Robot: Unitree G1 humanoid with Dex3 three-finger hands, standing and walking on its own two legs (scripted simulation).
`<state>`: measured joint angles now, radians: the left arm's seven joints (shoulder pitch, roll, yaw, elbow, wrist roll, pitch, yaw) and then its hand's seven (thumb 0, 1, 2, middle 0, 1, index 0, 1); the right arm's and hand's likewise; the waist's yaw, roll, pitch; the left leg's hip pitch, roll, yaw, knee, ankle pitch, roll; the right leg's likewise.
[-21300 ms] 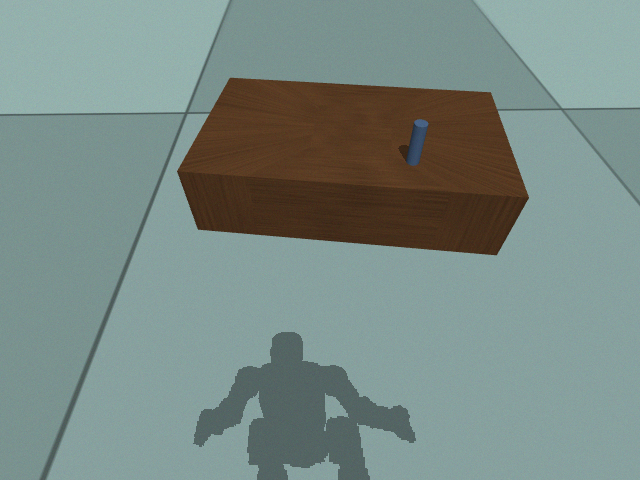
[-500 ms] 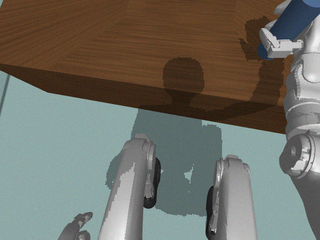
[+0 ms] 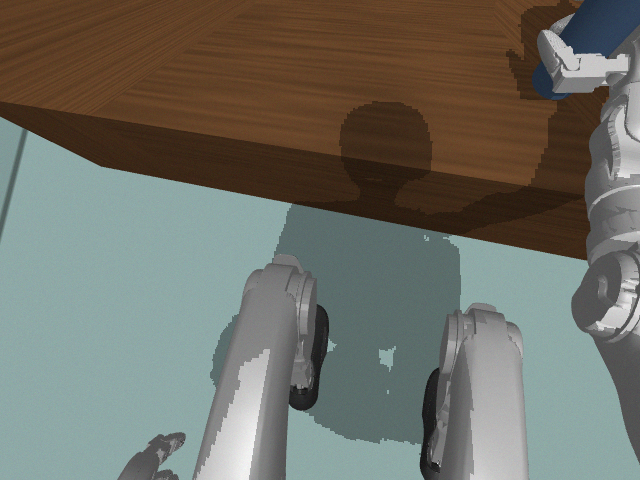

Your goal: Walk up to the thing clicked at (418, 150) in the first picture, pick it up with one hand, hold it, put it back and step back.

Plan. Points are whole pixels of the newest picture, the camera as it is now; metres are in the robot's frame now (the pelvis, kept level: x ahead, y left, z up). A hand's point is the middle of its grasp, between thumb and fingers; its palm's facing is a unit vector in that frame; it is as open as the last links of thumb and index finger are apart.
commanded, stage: lower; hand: right
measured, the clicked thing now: (596, 29) +0.59 -0.15 +0.02
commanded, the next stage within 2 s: loosen in 0.32 s
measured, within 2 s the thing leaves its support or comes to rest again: rests again in 0.24 s
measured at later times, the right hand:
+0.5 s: hand (575, 35) +0.60 -0.14 -0.01, palm faces +0.07 +1.00 -0.03, open 7.3 cm
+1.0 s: hand (575, 35) +0.60 -0.14 -0.01, palm faces +0.07 +1.00 -0.04, open 13.2 cm
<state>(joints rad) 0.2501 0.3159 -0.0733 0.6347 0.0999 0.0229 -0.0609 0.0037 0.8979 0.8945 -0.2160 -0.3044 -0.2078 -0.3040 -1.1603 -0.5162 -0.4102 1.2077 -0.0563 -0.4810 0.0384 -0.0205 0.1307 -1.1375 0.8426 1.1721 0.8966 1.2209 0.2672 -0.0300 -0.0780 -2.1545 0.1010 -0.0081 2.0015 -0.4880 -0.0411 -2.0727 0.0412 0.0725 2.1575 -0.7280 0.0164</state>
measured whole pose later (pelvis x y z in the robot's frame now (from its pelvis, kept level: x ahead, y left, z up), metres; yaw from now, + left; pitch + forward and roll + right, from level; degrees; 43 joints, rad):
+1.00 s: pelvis +0.00 +0.00 -0.02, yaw +1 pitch +36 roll +5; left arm 0.26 0.31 -0.10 0.61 0.12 0.05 -0.08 0.00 0.89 0.90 -0.22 -0.30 -0.21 -0.31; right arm -1.21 -0.54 -0.39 1.22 -0.08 -0.46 0.00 0.00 0.30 -0.29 0.57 0.41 0.57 0.42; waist 0.29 -0.03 -0.05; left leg -2.19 0.10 -0.01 2.04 -0.48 -0.05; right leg -2.12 0.05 0.08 2.21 -0.72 0.01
